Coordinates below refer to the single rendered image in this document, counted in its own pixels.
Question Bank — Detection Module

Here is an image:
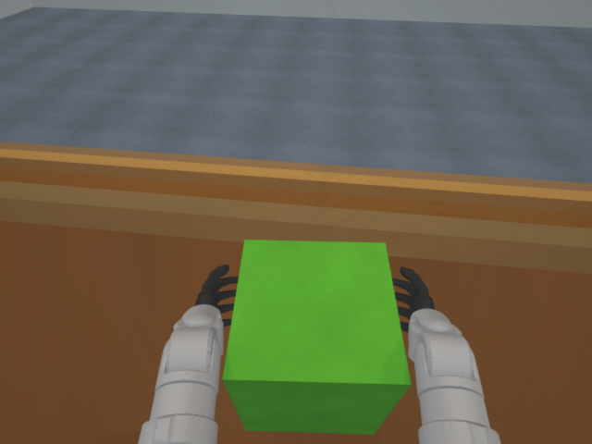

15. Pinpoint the carton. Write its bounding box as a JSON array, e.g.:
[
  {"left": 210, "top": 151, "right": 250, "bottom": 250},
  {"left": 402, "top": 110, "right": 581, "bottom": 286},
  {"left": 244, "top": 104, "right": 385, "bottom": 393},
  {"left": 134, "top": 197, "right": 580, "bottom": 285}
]
[{"left": 222, "top": 240, "right": 412, "bottom": 435}]

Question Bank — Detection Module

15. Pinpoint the robot left forearm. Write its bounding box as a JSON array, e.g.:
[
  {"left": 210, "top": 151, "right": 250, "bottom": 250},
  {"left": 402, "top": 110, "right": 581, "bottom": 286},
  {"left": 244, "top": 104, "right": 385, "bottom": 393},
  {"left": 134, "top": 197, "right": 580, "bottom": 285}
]
[{"left": 138, "top": 304, "right": 223, "bottom": 444}]

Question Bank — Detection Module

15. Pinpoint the robot right forearm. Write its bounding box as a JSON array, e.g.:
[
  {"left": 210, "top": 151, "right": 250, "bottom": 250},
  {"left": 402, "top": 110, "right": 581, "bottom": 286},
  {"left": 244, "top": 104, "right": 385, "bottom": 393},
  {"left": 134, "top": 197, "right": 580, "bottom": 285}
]
[{"left": 408, "top": 309, "right": 501, "bottom": 444}]

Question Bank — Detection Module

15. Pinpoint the left robot hand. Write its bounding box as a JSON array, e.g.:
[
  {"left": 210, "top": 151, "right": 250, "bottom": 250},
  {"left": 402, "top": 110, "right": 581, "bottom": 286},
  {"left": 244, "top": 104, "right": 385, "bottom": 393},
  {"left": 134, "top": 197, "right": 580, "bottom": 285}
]
[{"left": 194, "top": 265, "right": 239, "bottom": 327}]

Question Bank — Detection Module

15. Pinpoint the right robot hand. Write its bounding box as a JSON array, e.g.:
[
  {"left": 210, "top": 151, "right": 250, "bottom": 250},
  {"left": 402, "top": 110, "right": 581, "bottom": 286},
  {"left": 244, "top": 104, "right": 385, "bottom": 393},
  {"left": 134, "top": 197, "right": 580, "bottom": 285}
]
[{"left": 392, "top": 266, "right": 436, "bottom": 333}]

